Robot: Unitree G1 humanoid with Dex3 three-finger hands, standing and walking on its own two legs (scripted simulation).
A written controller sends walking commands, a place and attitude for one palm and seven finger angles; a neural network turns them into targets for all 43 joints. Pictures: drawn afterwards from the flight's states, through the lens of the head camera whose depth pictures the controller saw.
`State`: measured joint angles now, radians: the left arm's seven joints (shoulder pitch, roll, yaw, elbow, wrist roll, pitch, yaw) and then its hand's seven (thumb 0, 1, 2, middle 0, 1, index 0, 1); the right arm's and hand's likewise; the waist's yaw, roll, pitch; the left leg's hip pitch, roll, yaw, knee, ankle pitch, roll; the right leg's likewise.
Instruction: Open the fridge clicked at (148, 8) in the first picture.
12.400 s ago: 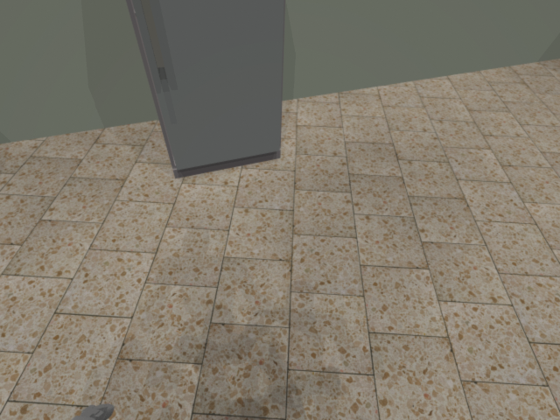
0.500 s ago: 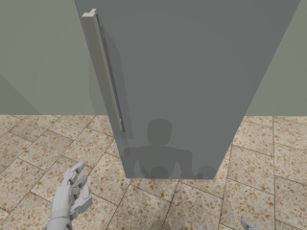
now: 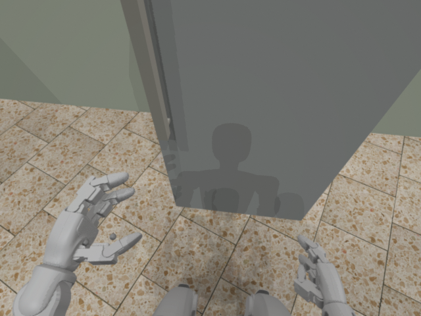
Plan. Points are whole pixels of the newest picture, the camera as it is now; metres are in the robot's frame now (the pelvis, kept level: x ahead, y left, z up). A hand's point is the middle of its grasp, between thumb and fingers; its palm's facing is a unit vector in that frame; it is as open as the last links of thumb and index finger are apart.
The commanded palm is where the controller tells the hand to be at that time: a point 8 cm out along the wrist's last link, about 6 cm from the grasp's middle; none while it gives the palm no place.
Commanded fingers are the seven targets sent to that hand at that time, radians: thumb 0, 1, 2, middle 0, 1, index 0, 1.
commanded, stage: raise the hand to about handle height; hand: left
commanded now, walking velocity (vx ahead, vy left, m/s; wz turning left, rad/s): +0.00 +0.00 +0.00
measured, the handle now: (149, 54) +0.54 +0.18 +0.18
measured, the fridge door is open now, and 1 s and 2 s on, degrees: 0 0 0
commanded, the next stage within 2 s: move the hooked fingers beside the handle in 1.38 s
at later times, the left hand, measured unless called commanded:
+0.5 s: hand (71, 196) +0.27 +0.24 +0.12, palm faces +0.02 -1.00 -0.07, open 13.3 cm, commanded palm +0.24 +0.30 +0.12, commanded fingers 0.00 -0.50 0.30 -0.30 -1.20 -0.30 -1.20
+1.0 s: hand (40, 159) +0.31 +0.30 +0.15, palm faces +0.00 -1.00 -0.04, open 14.0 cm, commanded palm +0.27 +0.34 +0.15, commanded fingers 0.00 -0.50 0.30 -0.30 -1.20 -0.30 -1.20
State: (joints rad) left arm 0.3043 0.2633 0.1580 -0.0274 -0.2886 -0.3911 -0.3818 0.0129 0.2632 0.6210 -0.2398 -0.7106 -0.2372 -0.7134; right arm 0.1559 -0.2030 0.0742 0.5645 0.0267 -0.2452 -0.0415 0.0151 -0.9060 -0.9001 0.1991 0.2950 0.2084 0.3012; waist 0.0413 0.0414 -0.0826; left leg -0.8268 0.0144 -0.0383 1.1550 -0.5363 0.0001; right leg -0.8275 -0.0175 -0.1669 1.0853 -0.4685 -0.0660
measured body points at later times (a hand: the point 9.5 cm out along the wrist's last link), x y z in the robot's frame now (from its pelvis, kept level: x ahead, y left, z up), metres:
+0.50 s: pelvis +0.03 +0.01 +0.04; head +0.06 +0.02 +0.49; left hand +0.26 +0.30 +0.12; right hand +0.20 -0.24 -0.02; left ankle +0.02 +0.12 -0.65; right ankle +0.04 -0.09 -0.65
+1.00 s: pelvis +0.02 +0.02 +0.06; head +0.05 +0.02 +0.51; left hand +0.30 +0.35 +0.15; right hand +0.18 -0.22 -0.02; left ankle +0.02 +0.12 -0.65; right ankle +0.04 -0.09 -0.65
